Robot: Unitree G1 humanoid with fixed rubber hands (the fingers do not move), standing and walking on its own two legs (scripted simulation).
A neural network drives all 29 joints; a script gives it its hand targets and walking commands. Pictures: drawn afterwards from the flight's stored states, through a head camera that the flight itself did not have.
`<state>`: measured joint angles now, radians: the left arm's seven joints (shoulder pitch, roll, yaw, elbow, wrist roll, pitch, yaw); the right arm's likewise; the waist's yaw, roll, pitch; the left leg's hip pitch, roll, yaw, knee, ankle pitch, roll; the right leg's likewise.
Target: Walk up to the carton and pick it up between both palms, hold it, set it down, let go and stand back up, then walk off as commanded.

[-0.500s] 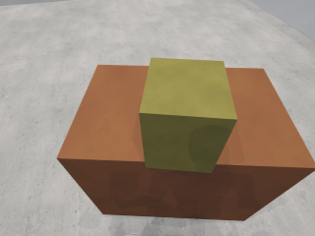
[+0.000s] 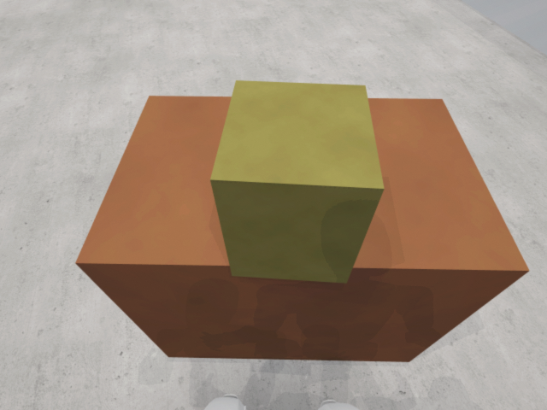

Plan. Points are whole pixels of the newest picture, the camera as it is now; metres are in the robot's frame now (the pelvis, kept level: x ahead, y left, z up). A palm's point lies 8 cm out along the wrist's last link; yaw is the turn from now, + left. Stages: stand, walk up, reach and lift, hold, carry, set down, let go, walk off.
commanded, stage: walk up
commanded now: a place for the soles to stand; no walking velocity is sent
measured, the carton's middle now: (294, 187) +0.45 +0.00 +0.06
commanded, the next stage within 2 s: reach and lift in 0.46 s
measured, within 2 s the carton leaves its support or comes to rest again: neither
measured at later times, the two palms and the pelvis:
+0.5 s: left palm out of the picture +0.07 +0.32 -0.10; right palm out of the picture +0.08 -0.31 -0.08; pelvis +0.00 +0.00 +0.00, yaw +0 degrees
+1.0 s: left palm (110, 362) +0.20 +0.27 -0.06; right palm out of the picture +0.15 -0.30 -0.04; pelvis +0.02 -0.01 +0.02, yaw +1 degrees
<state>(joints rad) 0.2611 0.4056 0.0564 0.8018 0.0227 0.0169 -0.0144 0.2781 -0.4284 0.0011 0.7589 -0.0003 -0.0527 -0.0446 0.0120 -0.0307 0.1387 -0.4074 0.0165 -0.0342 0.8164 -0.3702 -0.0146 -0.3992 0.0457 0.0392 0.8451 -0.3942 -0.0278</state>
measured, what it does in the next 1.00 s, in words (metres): stands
